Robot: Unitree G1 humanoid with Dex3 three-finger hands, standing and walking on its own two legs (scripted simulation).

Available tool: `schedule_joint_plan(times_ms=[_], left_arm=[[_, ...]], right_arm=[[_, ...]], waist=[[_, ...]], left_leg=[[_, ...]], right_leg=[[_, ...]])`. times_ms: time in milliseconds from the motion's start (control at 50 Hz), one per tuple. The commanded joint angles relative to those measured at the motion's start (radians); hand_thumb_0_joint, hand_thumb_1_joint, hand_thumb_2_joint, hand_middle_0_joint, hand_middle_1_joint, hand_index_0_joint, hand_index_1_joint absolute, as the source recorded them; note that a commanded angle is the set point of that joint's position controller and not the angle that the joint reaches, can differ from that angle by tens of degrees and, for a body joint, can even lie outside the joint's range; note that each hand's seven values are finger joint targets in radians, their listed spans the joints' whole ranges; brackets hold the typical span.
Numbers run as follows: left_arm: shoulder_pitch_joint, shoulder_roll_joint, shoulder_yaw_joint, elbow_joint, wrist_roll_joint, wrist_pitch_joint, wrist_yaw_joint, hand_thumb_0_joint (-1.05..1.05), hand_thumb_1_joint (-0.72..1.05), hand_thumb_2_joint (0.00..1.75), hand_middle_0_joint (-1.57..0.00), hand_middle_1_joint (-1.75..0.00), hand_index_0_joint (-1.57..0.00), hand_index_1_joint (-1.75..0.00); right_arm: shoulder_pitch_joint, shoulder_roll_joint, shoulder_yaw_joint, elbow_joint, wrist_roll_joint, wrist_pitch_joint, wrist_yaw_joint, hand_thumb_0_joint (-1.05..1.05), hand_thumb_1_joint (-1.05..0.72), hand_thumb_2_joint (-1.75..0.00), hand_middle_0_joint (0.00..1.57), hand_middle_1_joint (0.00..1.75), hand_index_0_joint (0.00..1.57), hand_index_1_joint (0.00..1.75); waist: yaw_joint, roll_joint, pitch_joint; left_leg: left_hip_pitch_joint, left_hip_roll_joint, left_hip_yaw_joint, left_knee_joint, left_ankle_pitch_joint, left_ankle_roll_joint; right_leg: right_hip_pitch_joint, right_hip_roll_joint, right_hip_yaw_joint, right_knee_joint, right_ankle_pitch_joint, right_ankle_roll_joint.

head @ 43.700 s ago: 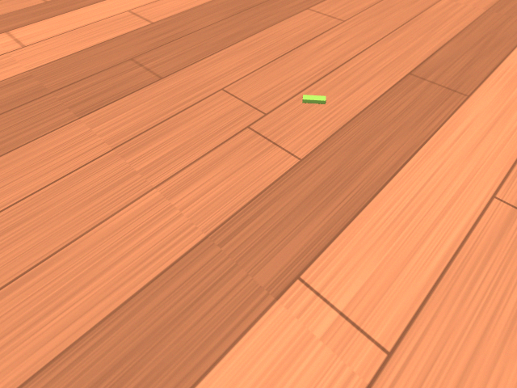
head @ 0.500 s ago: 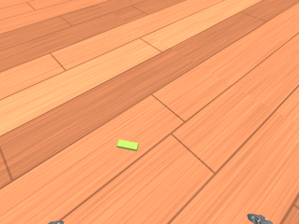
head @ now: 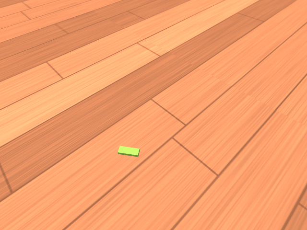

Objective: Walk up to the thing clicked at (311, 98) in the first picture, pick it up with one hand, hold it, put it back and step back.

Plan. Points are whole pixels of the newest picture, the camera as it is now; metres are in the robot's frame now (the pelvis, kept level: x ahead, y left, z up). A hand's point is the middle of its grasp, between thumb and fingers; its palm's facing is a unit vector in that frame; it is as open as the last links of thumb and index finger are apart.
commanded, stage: stand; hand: left
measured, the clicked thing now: (128, 151) +0.74 +0.24 -0.77
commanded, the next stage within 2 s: walk up in 0.42 s
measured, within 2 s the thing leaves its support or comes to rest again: neither
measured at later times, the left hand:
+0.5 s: hand out of the picture +0.08 +0.25 -0.15, palm faces +0.00 -0.94 -0.33, open 7.4 cm
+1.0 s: hand (60, 213) +0.19 +0.32 -0.15, palm faces -0.08 -0.93 -0.35, open 7.4 cm
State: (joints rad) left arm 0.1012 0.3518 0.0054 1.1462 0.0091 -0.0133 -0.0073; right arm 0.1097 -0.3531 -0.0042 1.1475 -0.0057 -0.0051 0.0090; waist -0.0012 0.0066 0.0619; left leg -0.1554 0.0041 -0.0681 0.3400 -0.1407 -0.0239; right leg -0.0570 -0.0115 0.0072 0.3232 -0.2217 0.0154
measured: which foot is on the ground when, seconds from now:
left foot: down 0.00-1.00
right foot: down 0.00-0.70, up 0.72-1.00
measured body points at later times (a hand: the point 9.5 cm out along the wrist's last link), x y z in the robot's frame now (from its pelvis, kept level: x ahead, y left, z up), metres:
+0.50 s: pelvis +0.01 +0.00 +0.00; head +0.01 -0.01 +0.45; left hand +0.08 +0.30 -0.13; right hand +0.08 -0.31 -0.13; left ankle +0.03 +0.13 -0.74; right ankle -0.03 -0.13 -0.74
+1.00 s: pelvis +0.14 +0.04 -0.01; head +0.16 +0.05 +0.44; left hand +0.19 +0.37 -0.13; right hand +0.18 -0.28 -0.11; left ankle +0.12 +0.15 -0.75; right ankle +0.24 -0.12 -0.71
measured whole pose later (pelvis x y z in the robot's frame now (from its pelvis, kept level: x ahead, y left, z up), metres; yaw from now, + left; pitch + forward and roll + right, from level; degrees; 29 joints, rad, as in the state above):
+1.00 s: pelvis +0.14 +0.04 -0.01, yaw -1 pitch -4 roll +1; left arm 0.31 0.43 0.06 0.93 0.03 -0.01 -0.07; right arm 0.33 -0.37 -0.06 0.87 -0.02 -0.07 0.05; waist -0.01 -0.04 0.09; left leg -0.08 0.00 0.08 0.41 -0.27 0.03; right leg -0.45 -0.07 0.03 0.76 -0.27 -0.01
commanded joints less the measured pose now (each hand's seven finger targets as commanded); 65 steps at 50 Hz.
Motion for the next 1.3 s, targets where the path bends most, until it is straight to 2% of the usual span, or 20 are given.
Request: schedule_joint_plan(times_ms=[0,380,400,420,460,500,600,640,660,680,700,760,840,1000,1080,1100,1120,1140,1180,1280], left_arm=[[-0.036,0.216,0.040,-0.053,-0.002,-0.016,0.012,0.00,0.90,0.90,-0.20,-0.30,-0.20,-0.30],[-0.017,0.219,0.037,-0.065,-0.004,-0.019,0.013,0.00,0.90,0.90,-0.20,-0.30,-0.20,-0.30],[0.047,0.285,0.090,-0.115,0.007,-0.027,-0.006,0.00,0.90,0.90,-0.20,-0.30,-0.20,-0.30],[0.087,0.289,0.098,-0.106,0.018,-0.027,-0.012,0.00,0.90,0.90,-0.20,-0.30,-0.20,-0.30],[0.160,0.317,0.123,-0.117,0.022,-0.034,-0.013,0.00,0.90,0.90,-0.20,-0.30,-0.20,-0.30],[0.174,0.334,0.138,-0.155,0.028,-0.052,-0.008,0.00,0.90,0.90,-0.20,-0.30,-0.20,-0.30],[0.074,0.312,0.124,-0.255,0.025,-0.056,-0.023,0.00,0.90,0.90,-0.20,-0.30,-0.20,-0.30],[0.044,0.287,0.114,-0.283,0.012,-0.046,-0.027,0.00,0.90,0.90,-0.20,-0.30,-0.20,-0.30],[0.115,0.227,0.097,-0.286,0.008,-0.042,-0.029,0.00,0.90,0.90,-0.20,-0.30,-0.20,-0.30],[0.149,0.150,0.078,-0.306,-0.002,-0.041,-0.027,0.00,0.90,0.90,-0.20,-0.30,-0.20,-0.30],[0.155,0.254,0.098,-0.288,0.001,-0.031,-0.013,0.00,0.90,0.90,-0.20,-0.30,-0.20,-0.30],[0.258,0.286,0.097,-0.247,-0.011,-0.027,-0.022,0.00,0.90,0.90,-0.20,-0.30,-0.20,-0.30],[0.259,0.267,0.097,-0.251,0.004,-0.025,-0.043,0.00,0.90,0.90,-0.20,-0.30,-0.20,-0.30],[0.138,0.236,0.107,-0.330,0.015,-0.036,-0.071,0.00,0.90,0.90,-0.20,-0.30,-0.20,-0.30],[0.261,0.241,0.125,-0.305,0.014,-0.059,-0.053,0.00,0.90,0.90,-0.20,-0.30,-0.20,-0.30],[0.344,0.279,0.141,-0.292,0.017,-0.070,-0.040,0.00,0.90,0.90,-0.20,-0.30,-0.20,-0.30],[0.379,0.369,0.163,-0.308,0.023,-0.076,-0.025,0.00,0.90,0.90,-0.20,-0.30,-0.20,-0.30],[0.364,0.401,0.164,-0.316,0.002,-0.070,-0.025,0.00,0.90,0.90,-0.20,-0.30,-0.20,-0.30],[0.288,0.338,0.146,-0.345,-0.019,-0.060,-0.016,0.00,0.90,0.90,-0.20,-0.30,-0.20,-0.30],[0.170,0.267,0.107,-0.398,0.011,-0.052,-0.002,0.00,0.90,0.90,-0.20,-0.30,-0.20,-0.30]], right_arm=[[-0.059,-0.211,-0.035,-0.062,-0.001,-0.027,-0.013,0.00,-0.90,-0.90,0.20,0.30,0.20,0.30],[-0.032,-0.211,-0.026,-0.059,0.000,-0.027,-0.015,0.00,-0.90,-0.90,0.20,0.30,0.20,0.30],[0.037,-0.269,-0.078,-0.112,-0.013,-0.035,0.006,0.00,-0.90,-0.90,0.20,0.30,0.20,0.30],[0.023,-0.277,-0.089,-0.123,-0.025,-0.034,0.015,0.00,-0.90,-0.90,0.20,0.30,0.20,0.30],[-0.091,-0.225,-0.085,-0.196,-0.028,-0.029,0.025,0.00,-0.90,-0.90,0.20,0.30,0.20,0.30],[-0.089,-0.224,-0.093,-0.215,-0.035,-0.039,0.025,0.00,-0.90,-0.90,0.20,0.30,0.20,0.30],[0.024,-0.210,-0.113,-0.238,-0.032,-0.059,0.051,0.00,-0.90,-0.90,0.20,0.30,0.20,0.30],[0.212,-0.220,-0.138,-0.197,-0.033,-0.065,0.041,0.00,-0.90,-0.90,0.20,0.30,0.20,0.30],[0.319,-0.280,-0.169,-0.177,-0.039,-0.069,0.029,0.00,-0.90,-0.90,0.20,0.30,0.20,0.30],[0.391,-0.384,-0.188,-0.188,-0.056,-0.076,0.020,0.00,-0.90,-0.90,0.20,0.30,0.20,0.30],[0.302,-0.411,-0.190,-0.228,-0.029,-0.076,0.024,0.00,-0.90,-0.90,0.20,0.30,0.20,0.30],[0.139,-0.310,-0.150,-0.313,-0.010,-0.081,0.017,0.00,-0.90,-0.90,0.20,0.30,0.20,0.30],[0.194,-0.288,-0.139,-0.325,-0.009,-0.095,0.016,0.00,-0.90,-0.90,0.20,0.30,0.20,0.30],[0.213,-0.307,-0.137,-0.376,-0.005,-0.088,0.024,0.00,-0.90,-0.90,0.20,0.30,0.20,0.30],[0.212,-0.278,-0.120,-0.403,-0.001,-0.076,0.018,0.00,-0.90,-0.90,0.20,0.30,0.20,0.30],[0.247,-0.232,-0.102,-0.408,0.000,-0.075,0.017,0.00,-0.90,-0.90,0.20,0.30,0.20,0.30],[0.292,-0.152,-0.074,-0.434,0.013,-0.076,0.012,0.00,-0.90,-0.90,0.20,0.30,0.20,0.30],[0.265,-0.237,-0.096,-0.414,0.010,-0.063,-0.001,0.00,-0.90,-0.90,0.20,0.30,0.20,0.30],[0.277,-0.255,-0.105,-0.371,0.016,-0.056,-0.011,0.00,-0.90,-0.90,0.20,0.30,0.20,0.30],[0.326,-0.200,-0.096,-0.323,0.002,-0.038,0.006,0.00,-0.90,-0.90,0.20,0.30,0.20,0.30]], waist=[[0.003,0.000,-0.053],[-0.001,0.008,-0.067],[0.005,-0.010,-0.152],[0.027,-0.006,-0.082],[0.091,-0.131,0.083],[0.095,-0.119,0.144],[0.014,-0.176,0.066],[-0.090,-0.100,-0.004],[-0.126,0.105,-0.088],[-0.137,0.361,-0.092],[-0.103,0.183,-0.085],[-0.002,0.102,0.029],[-0.014,0.117,0.048],[-0.033,0.121,0.065],[0.052,0.037,-0.020],[0.088,-0.089,-0.087],[0.089,-0.345,-0.145],[0.100,-0.276,-0.092],[0.056,-0.119,-0.001],[0.002,-0.176,0.021]], left_leg=[[0.008,0.101,-0.081,-0.062,0.019,0.036],[0.036,0.109,-0.063,-0.037,0.110,0.038],[0.014,0.052,-0.055,0.029,-0.346,0.097],[-0.117,0.058,-0.072,0.053,-0.503,0.107],[-0.439,-0.004,0.030,0.252,-0.371,0.069],[-0.563,0.051,0.003,0.433,-0.274,0.045],[-0.195,0.066,0.066,0.258,-0.206,0.041],[0.107,0.006,0.131,0.102,-0.017,0.038],[0.294,0.032,0.069,0.062,-0.101,0.066],[0.322,0.304,-0.433,-0.105,-0.330,0.148],[0.166,0.386,-0.584,-0.172,-0.551,0.247],[0.059,0.308,-0.316,-0.142,-0.436,0.210],[0.014,0.266,-0.123,-0.158,-0.168,0.222],[-0.052,0.222,-0.015,-0.097,-0.169,0.214],[-0.093,0.195,0.036,0.189,0.109,0.168],[-0.141,0.127,0.091,0.417,0.129,0.139],[-0.331,0.008,0.165,0.718,-0.122,0.067],[-0.416,-0.045,0.080,0.835,-0.419,0.061],[-0.387,0.011,-0.042,0.891,-0.377,0.062],[-0.248,0.030,0.073,0.584,-0.258,0.019]], right_leg=[[-0.048,-0.109,0.075,-0.071,0.015,-0.033],[-0.052,-0.112,0.085,-0.062,0.107,-0.035],[0.018,-0.056,0.068,-0.003,-0.301,-0.083],[0.003,-0.082,0.119,0.002,-0.462,-0.108],[0.083,-0.210,0.304,-0.140,-0.575,-0.183],[0.134,-0.351,0.423,-0.201,-0.292,-0.271],[-0.073,-0.227,0.146,-0.084,-0.004,-0.206],[-0.215,-0.146,0.032,0.174,0.164,-0.152],[-0.322,-0.061,-0.029,0.453,0.097,-0.112],[-0.546,0.116,0.006,0.708,-0.342,-0.064],[-0.499,0.050,0.165,0.798,-0.366,-0.088],[-0.515,-0.036,0.153,0.780,-0.182,-0.078],[-0.452,-0.056,0.095,0.608,-0.094,-0.022],[-0.333,-0.063,-0.032,0.305,0.034,-0.037],[-0.067,-0.011,-0.066,0.195,0.041,-0.064],[0.074,-0.019,-0.028,0.130,-0.013,-0.083],[0.177,-0.283,0.393,0.008,-0.038,-0.180],[0.106,-0.410,0.612,-0.046,0.003,-0.304],[-0.064,-0.352,0.410,-0.012,0.098,-0.306],[-0.257,-0.188,0.086,0.022,0.206,-0.238]])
